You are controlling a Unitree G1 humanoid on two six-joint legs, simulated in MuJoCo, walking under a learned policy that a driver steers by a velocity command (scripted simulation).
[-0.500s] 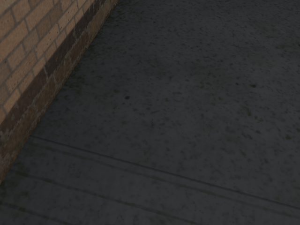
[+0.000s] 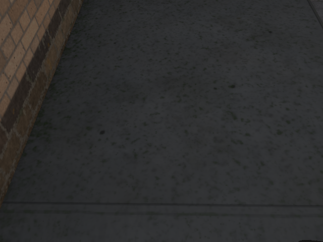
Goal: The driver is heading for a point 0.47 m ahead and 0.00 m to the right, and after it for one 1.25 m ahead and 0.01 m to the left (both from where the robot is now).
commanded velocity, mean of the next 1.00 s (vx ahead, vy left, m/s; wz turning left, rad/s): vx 0.47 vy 0.00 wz -0.07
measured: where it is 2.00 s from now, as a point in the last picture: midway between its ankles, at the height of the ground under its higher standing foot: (179, 124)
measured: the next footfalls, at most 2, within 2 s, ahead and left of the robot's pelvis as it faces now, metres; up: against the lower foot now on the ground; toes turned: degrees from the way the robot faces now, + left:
left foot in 0.12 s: +0.16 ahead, +0.14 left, +0.01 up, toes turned -7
right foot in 0.56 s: +0.37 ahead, -0.20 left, +0.03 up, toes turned -16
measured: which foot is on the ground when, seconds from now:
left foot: up 0.00-0.10, down 0.12-0.58, up 0.60-1.00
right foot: down 0.00-0.12, up 0.14-0.54, down 0.56-1.00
